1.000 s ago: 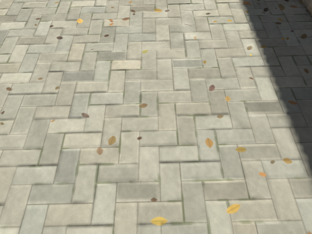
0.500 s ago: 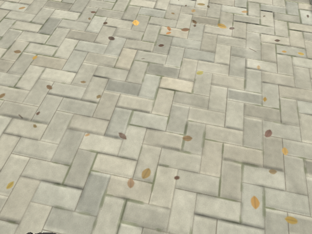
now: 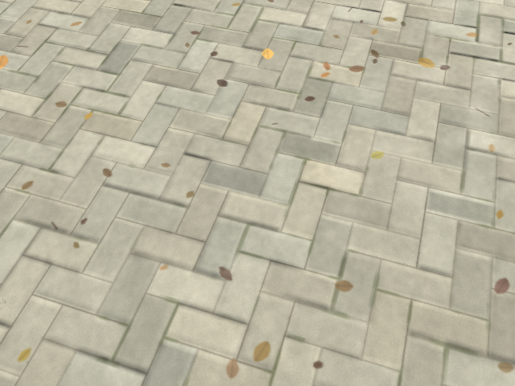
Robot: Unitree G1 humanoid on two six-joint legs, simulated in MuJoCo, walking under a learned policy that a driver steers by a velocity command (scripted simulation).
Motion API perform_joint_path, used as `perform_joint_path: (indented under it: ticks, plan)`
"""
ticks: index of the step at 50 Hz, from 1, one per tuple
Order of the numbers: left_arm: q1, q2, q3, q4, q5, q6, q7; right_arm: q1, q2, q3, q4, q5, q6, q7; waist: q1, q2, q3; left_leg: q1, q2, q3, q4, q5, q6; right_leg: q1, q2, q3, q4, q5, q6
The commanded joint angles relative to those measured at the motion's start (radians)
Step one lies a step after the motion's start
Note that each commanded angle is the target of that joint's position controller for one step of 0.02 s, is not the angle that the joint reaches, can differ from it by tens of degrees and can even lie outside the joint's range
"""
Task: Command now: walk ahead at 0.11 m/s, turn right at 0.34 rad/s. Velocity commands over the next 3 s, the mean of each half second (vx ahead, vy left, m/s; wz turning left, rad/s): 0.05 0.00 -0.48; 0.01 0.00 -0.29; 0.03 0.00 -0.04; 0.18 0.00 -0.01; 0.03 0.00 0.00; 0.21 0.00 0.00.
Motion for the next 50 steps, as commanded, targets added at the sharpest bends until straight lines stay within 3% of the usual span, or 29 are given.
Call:
perform_joint_path:
  ticks: [1, 5, 7, 8, 9, 10, 11, 12, 13, 14, 16, 19, 23, 26, 28, 29, 30, 31, 32, 33, 34, 35, 37, 41, 45, 47, 48, 49, 50]
  plan:
    - [-0.065, 0.203, 0.060, -0.087, -0.016, 0.011, 0.023, 0.086, -0.082, -0.027, -0.035, 0.002, 0.008, -0.009, -0.040, -0.134, -0.214, 0.111, -0.020, 0.004, -0.085, 0.099, -0.006, 0.086, -0.235, 0.268, -0.117, 0.183, -0.182]
    - [-0.060, 0.192, 0.061, -0.089, -0.018, 0.040, 0.036, 0.021, -0.081, -0.028, -0.057, 0.006, -0.005, 0.004, -0.024, -0.158, -0.159, 0.149, -0.039, -0.003, -0.232, 0.134, 0.007, 0.051, -0.207, 0.336, -0.109, -0.044, -0.155]
    - [-0.076, 0.185, 0.059, -0.097, -0.023, 0.052, 0.043, 0.054, -0.081, -0.032, -0.047, 0.009, -0.025, 0.014, -0.055, -0.158, -0.155, 0.237, -0.043, 0.010, -0.411, 0.227, 0.027, 0.046, -0.181, 0.358, -0.055, -0.016, -0.123]
    - [-0.060, 0.165, 0.053, -0.097, -0.026, 0.057, 0.047, 0.072, -0.102, -0.040, -0.043, 0.007, -0.033, 0.016, -0.063, -0.142, -0.159, 0.314, -0.005, -0.002, -0.501, 0.288, 0.048, 0.018, -0.149, 0.349, -0.010, -0.045, -0.086]
    - [-0.026, 0.115, 0.037, -0.103, -0.016, 0.057, 0.046, 0.100, -0.166, -0.053, -0.050, -0.011, -0.033, 0.009, -0.051, -0.023, -0.198, 0.419, 0.178, -0.142, -0.541, 0.324, 0.115, -0.062, -0.092, 0.277, 0.141, -0.228, -0.030]
    - [-0.004, 0.089, 0.033, -0.132, -0.019, 0.049, 0.045, 0.059, -0.237, -0.070, -0.053, -0.042, -0.020, 0.010, -0.004, 0.246, -0.150, 0.400, 0.356, -0.369, -0.592, 0.470, 0.261, -0.235, 0.062, 0.069, 0.327, -0.467, 0.026]
    - [0.015, 0.173, 0.056, -0.118, -0.007, 0.041, 0.045, 0.041, -0.188, -0.060, -0.069, -0.053, -0.023, 0.012, -0.021, 0.227, -0.158, 0.358, 0.418, -0.416, -0.591, 0.537, 0.341, -0.247, 0.002, 0.057, 0.565, -0.530, 0.067]
    - [0.038, 0.212, 0.074, -0.098, -0.017, 0.045, 0.042, 0.000, -0.133, -0.043, -0.082, -0.041, -0.026, 0.010, -0.006, 0.155, -0.146, 0.344, 0.369, -0.326, -0.573, 0.558, 0.322, -0.247, -0.016, 0.065, 0.666, -0.479, 0.084]
    - [0.062, 0.204, 0.079, -0.075, -0.019, 0.060, 0.048, -0.042, -0.112, -0.037, -0.086, -0.026, -0.028, 0.010, 0.010, 0.112, -0.127, 0.340, 0.304, -0.225, -0.554, 0.553, 0.278, -0.253, -0.029, 0.053, 0.716, -0.427, 0.106]
    - [0.066, 0.192, 0.079, -0.070, -0.015, 0.073, 0.052, -0.059, -0.105, -0.034, -0.085, -0.012, -0.028, 0.009, 0.007, 0.110, -0.118, 0.351, 0.276, -0.171, -0.544, 0.560, 0.258, -0.276, -0.037, 0.045, 0.753, -0.375, 0.124]
    - [0.035, 0.147, 0.066, -0.094, -0.020, 0.084, 0.047, -0.044, -0.110, -0.033, -0.073, -0.011, -0.022, 0.006, -0.010, 0.122, -0.102, 0.344, 0.242, -0.081, -0.546, 0.632, 0.264, -0.277, -0.047, 0.004, 0.744, -0.319, 0.152]
    - [-0.042, 0.116, 0.050, -0.149, -0.025, 0.082, 0.034, 0.006, -0.130, -0.045, -0.054, -0.013, -0.007, -0.004, -0.055, 0.152, -0.128, 0.427, 0.261, -0.042, -0.544, 0.646, 0.289, -0.273, -0.078, -0.031, 0.602, -0.289, 0.170]
    - [-0.064, 0.112, 0.042, -0.186, -0.019, 0.085, 0.013, -0.006, -0.179, -0.064, -0.049, -0.004, 0.002, 0.005, -0.065, 0.169, -0.156, 0.397, 0.291, 0.013, -0.534, 0.657, 0.293, -0.121, -0.095, -0.092, 0.414, -0.286, 0.144]
    - [-0.051, 0.130, 0.051, -0.199, -0.019, 0.094, 0.001, -0.007, -0.193, -0.071, -0.036, 0.015, 0.000, 0.017, -0.057, 0.177, -0.149, 0.397, 0.313, 0.028, -0.498, 0.638, 0.277, -0.050, -0.084, -0.126, 0.275, -0.256, 0.105]
    - [0.009, 0.129, 0.059, -0.183, -0.017, 0.097, -0.005, -0.024, -0.187, -0.072, -0.026, 0.036, -0.002, 0.019, -0.013, 0.158, -0.150, 0.350, 0.293, 0.075, -0.413, 0.581, 0.218, 0.080, -0.058, -0.154, 0.071, -0.106, 0.052]
    - [0.043, 0.156, 0.069, -0.174, -0.013, 0.096, 0.003, 0.035, -0.155, -0.062, 0.002, 0.034, -0.007, 0.023, -0.009, 0.088, -0.161, 0.261, 0.251, 0.125, -0.321, 0.473, 0.150, 0.215, -0.059, -0.101, -0.031, 0.033, 0.014]
    - [0.074, 0.266, 0.095, -0.186, -0.010, 0.093, 0.021, 0.062, -0.092, -0.041, -0.013, -0.014, -0.011, 0.031, -0.033, -0.188, -0.194, 0.026, 0.146, 0.225, -0.054, 0.105, 0.044, 0.411, -0.287, 0.199, -0.044, 0.413, -0.071]
    - [0.055, 0.297, 0.092, -0.207, 0.020, 0.078, 0.020, -0.017, -0.084, -0.034, -0.060, -0.025, -0.010, 0.022, 0.003, -0.311, -0.198, -0.164, 0.024, 0.159, 0.158, -0.255, -0.007, 0.374, -0.482, 0.406, -0.041, 0.577, -0.285]
    - [0.069, 0.239, 0.074, -0.203, 0.034, 0.058, 0.014, -0.064, -0.137, -0.049, -0.055, -0.007, -0.006, 0.016, 0.049, -0.183, -0.224, -0.152, 0.050, 0.060, 0.276, -0.246, -0.003, 0.328, -0.452, 0.350, -0.062, 0.495, -0.311]
    - [0.026, 0.207, 0.061, -0.193, 0.030, 0.043, 0.015, -0.061, -0.141, -0.053, -0.047, 0.011, 0.001, 0.013, 0.016, -0.156, -0.186, -0.149, 0.063, 0.041, 0.292, -0.173, 0.009, 0.292, -0.388, 0.262, -0.063, 0.410, -0.257]
    - [-0.026, 0.186, 0.056, -0.191, 0.015, 0.038, 0.019, -0.033, -0.135, -0.056, -0.020, 0.010, 0.008, 0.006, -0.009, -0.121, -0.165, -0.147, 0.071, 0.036, 0.263, -0.102, 0.008, 0.273, -0.333, 0.207, -0.066, 0.324, -0.205]
    - [-0.064, 0.164, 0.045, -0.191, 0.002, 0.037, 0.024, -0.018, -0.144, -0.059, -0.008, 0.001, 0.016, 0.000, -0.024, -0.133, -0.150, -0.131, 0.072, 0.034, 0.245, -0.041, -0.001, 0.250, -0.312, 0.178, -0.069, 0.323, -0.183]
    - [-0.079, 0.138, 0.030, -0.184, 0.009, 0.037, 0.033, 0.021, -0.128, -0.056, 0.008, 0.002, 0.017, 0.002, -0.046, -0.143, -0.164, -0.051, 0.054, 0.045, 0.241, 0.042, -0.016, 0.206, -0.280, 0.133, -0.076, 0.359, -0.182]
    - [-0.083, 0.130, 0.024, -0.160, 0.012, 0.037, 0.039, 0.000, -0.081, -0.033, 0.013, 0.005, 0.016, 0.009, -0.027, -0.142, -0.152, 0.035, 0.065, 0.046, -0.012, 0.084, -0.020, 0.212, -0.263, 0.118, -0.080, 0.248, -0.175]
    - [-0.075, 0.143, 0.022, -0.126, 0.015, 0.041, 0.030, -0.008, -0.097, -0.031, 0.019, 0.011, 0.013, 0.014, -0.005, -0.149, -0.116, 0.146, 0.054, 0.061, -0.192, 0.060, -0.008, 0.164, -0.277, 0.173, -0.087, 0.125, -0.191]
    - [-0.097, 0.122, 0.011, -0.110, 0.005, 0.040, 0.027, 0.026, -0.083, -0.027, 0.039, 0.009, 0.006, 0.017, -0.036, -0.128, -0.102, 0.233, 0.044, 0.073, -0.359, 0.158, 0.009, 0.134, -0.257, 0.177, -0.066, 0.076, -0.166]
    - [-0.087, 0.103, 0.003, -0.095, 0.001, 0.037, 0.025, 0.045, -0.076, -0.021, 0.049, -0.002, 0.000, 0.021, -0.056, -0.101, -0.099, 0.315, 0.046, 0.068, -0.493, 0.305, 0.024, 0.105, -0.235, 0.166, -0.058, 0.046, -0.129]
    - [-0.052, 0.081, -0.005, -0.081, 0.012, 0.028, 0.023, 0.054, -0.107, -0.023, 0.051, -0.015, -0.006, 0.020, -0.044, -0.053, -0.122, 0.405, 0.098, 0.005, -0.506, 0.464, 0.043, 0.073, -0.199, 0.150, -0.040, -0.009, -0.076]
    - [-0.007, 0.088, -0.001, -0.072, 0.028, 0.018, 0.016, 0.051, -0.171, -0.034, 0.046, -0.015, -0.007, 0.017, 0.005, 0.050, -0.134, 0.438, 0.160, -0.034, -0.455, 0.597, 0.076, 0.045, -0.129, 0.090, -0.003, -0.097, -0.034]
Next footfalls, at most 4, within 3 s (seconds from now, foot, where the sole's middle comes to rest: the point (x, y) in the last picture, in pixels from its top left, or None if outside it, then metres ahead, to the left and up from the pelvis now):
0.18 left None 0.13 0.14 -0.78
0.58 right None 0.05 -0.11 -0.78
0.98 left None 0.14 0.10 -0.78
1.96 left None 0.34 -0.02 -0.78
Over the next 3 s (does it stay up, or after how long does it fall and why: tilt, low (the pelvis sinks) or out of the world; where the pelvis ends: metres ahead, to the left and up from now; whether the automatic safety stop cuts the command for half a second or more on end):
stays up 0.34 -0.10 0.00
